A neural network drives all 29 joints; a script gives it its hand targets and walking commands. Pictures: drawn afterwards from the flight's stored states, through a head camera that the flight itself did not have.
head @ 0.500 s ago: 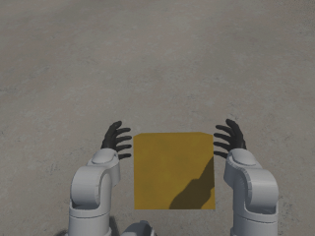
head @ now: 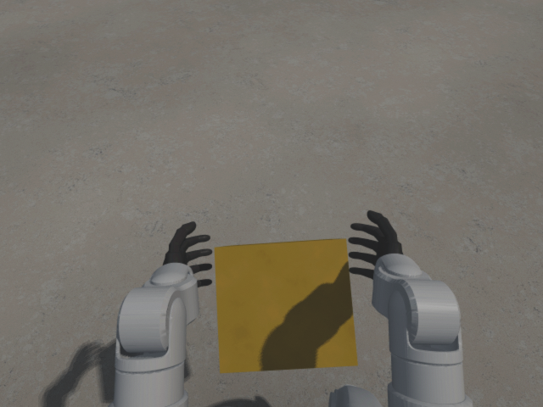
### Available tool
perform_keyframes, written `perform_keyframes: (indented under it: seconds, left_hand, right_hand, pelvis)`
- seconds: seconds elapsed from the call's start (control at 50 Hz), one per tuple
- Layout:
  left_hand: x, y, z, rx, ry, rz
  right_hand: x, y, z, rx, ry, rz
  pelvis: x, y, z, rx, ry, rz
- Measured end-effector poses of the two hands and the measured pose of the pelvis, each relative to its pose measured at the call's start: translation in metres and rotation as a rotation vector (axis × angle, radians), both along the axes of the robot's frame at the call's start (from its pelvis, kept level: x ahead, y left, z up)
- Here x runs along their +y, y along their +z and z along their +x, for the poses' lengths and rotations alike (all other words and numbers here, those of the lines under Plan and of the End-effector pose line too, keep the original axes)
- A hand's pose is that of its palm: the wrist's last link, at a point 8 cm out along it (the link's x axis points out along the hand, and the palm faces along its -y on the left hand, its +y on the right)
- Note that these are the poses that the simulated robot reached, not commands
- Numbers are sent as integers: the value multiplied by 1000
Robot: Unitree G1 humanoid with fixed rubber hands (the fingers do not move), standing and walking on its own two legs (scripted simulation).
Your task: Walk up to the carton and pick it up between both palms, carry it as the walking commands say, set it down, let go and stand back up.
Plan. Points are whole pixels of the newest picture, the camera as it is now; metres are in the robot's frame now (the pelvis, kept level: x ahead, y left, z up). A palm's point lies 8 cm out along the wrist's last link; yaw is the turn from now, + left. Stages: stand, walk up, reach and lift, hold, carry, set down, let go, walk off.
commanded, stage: carry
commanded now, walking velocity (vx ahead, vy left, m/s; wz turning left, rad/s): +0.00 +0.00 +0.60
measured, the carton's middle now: (283, 295) +0.29 +0.01 -0.05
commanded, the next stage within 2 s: none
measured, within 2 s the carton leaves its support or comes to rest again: neither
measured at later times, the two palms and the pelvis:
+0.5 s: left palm (168, 317) +0.19 +0.14 +0.11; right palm (397, 267) +0.27 -0.12 +0.10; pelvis -0.04 -0.05 +0.01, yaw +16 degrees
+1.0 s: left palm out of the picture +0.10 +0.20 +0.08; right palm (318, 296) +0.23 -0.03 +0.08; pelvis -0.08 -0.04 +0.00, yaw +27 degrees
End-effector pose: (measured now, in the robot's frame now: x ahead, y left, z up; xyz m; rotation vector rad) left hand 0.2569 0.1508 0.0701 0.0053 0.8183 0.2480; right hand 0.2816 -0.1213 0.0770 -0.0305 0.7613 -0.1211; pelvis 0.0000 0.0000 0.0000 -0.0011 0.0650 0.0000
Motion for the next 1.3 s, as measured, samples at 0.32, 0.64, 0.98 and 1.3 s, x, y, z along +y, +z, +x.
perform_keyframes:
  seconds: [0.32, 0.64, 0.98, 1.3]
  left_hand:
    - [-42, 18, -31, -41, 8, 47]
    - [36, 25, -109, -138, 292, 19]
    - [58, 11, -164, -101, 444, -19]
    - [9, 44, -151, -117, 347, 50]
  right_hand:
    - [-37, -5, -21, -21, 27, 86]
    - [62, 26, -23, -124, 307, 41]
    - [97, 6, -50, -66, 449, 20]
    - [36, 35, -57, -102, 379, 50]
  pelvis:
    - [-45, 4, -29, 7, 174, 71]
    - [-32, -8, -49, -9, 390, 35]
    - [-41, 0, -80, 23, 471, 14]
    - [-67, 5, -66, -34, 474, 19]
